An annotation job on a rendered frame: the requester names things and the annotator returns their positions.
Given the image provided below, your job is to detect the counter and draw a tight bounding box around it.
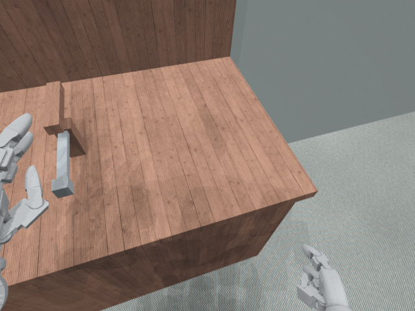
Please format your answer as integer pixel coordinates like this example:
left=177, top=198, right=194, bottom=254
left=0, top=0, right=318, bottom=311

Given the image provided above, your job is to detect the tap lever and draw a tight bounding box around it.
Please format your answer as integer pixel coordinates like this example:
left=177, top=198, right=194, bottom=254
left=51, top=130, right=74, bottom=198

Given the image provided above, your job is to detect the left robot hand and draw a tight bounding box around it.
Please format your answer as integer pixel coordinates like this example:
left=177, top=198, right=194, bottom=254
left=0, top=113, right=49, bottom=252

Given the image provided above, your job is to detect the right robot hand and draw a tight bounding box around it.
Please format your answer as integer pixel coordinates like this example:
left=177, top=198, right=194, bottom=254
left=297, top=244, right=350, bottom=311

